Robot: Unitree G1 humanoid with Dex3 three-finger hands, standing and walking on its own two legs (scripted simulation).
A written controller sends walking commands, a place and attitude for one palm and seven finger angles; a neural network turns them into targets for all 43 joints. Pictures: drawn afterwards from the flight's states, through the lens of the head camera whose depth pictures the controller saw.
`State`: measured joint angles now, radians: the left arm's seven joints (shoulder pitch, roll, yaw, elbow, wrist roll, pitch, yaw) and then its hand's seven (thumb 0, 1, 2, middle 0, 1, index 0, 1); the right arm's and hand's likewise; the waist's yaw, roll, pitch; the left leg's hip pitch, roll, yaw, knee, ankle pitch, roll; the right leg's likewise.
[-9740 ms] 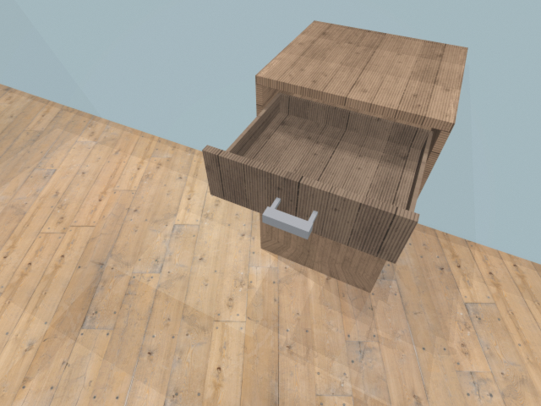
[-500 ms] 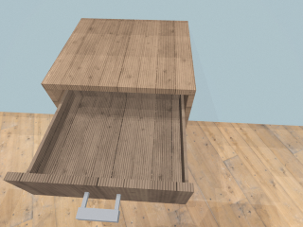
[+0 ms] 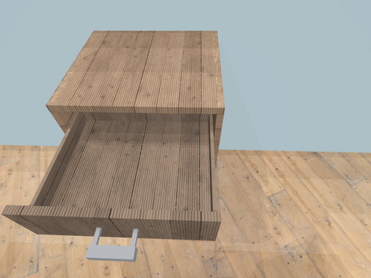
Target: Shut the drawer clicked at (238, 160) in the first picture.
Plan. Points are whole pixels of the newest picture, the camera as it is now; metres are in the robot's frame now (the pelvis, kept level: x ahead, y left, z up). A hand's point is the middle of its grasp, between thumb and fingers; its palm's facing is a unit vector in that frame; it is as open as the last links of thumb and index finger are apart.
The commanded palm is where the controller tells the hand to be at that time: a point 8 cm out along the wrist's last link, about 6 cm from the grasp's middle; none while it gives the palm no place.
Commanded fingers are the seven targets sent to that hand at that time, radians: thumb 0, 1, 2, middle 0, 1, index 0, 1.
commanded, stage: shuffle to correct the standing spot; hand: left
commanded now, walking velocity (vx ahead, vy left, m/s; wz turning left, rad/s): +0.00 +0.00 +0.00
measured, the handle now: (114, 242) +0.20 +0.17 -0.05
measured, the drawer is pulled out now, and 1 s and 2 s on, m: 0.30 0.30 0.30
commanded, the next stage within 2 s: come to a stop and stand still in 0.28 s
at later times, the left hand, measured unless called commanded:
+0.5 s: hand out of the picture -0.03 +0.17 -0.17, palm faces -0.03 -0.96 -0.28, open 7.4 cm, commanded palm none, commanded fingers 0.00 0.90 0.90 -0.20 -0.30 -0.20 -0.30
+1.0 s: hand out of the picture +0.00 +0.19 -0.17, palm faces +0.00 -0.98 -0.22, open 7.3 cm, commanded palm none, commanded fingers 0.00 0.90 0.90 -0.20 -0.30 -0.20 -0.30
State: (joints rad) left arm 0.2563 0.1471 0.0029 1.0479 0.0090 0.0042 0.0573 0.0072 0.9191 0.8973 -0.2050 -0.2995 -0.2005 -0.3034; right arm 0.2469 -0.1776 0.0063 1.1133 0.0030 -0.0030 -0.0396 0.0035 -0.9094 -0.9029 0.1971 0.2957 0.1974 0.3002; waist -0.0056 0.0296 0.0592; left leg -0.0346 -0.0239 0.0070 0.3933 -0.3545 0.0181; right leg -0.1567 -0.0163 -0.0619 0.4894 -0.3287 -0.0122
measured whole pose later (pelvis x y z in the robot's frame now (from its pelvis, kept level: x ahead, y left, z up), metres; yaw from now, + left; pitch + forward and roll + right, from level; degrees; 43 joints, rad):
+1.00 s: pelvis -0.03 +0.02 -0.01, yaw +0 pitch +2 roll -1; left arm 0.27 0.15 -0.01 1.07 0.01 -0.01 0.04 0.01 0.92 0.90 -0.21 -0.30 -0.20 -0.30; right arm 0.38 -0.13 0.03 1.07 -0.02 -0.03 -0.02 0.00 -0.91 -0.90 0.20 0.30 0.20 0.30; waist -0.02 0.04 -0.01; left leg -0.17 -0.03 0.04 0.53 -0.39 0.05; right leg -0.26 -0.02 -0.06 0.54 -0.30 0.00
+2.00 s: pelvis -0.03 +0.01 +0.00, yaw +0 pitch -1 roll +0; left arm 0.30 0.15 0.00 1.07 0.01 0.00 0.05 0.01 0.92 0.90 -0.20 -0.30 -0.20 -0.30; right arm 0.30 -0.13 0.02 1.14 0.00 -0.03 -0.04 0.00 -0.91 -0.90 0.20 0.30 0.20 0.30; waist 0.00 0.00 0.04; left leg -0.05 -0.04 0.04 0.40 -0.33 0.05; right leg -0.17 -0.03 -0.05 0.47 -0.28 0.00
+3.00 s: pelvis -0.09 -0.03 -0.06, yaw +2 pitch +11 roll +0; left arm 0.58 0.19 0.09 -0.15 -0.24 -0.32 -0.26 0.02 0.90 0.90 -0.83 -0.98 -0.83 -0.98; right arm 0.27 -0.19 0.02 0.54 0.05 -0.23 -0.04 0.02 -0.90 -0.90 0.20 0.30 0.20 0.30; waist -0.01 0.04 -0.12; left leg -0.70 0.00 -0.02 1.02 -0.52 -0.01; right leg -0.77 -0.01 -0.13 0.99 -0.43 -0.07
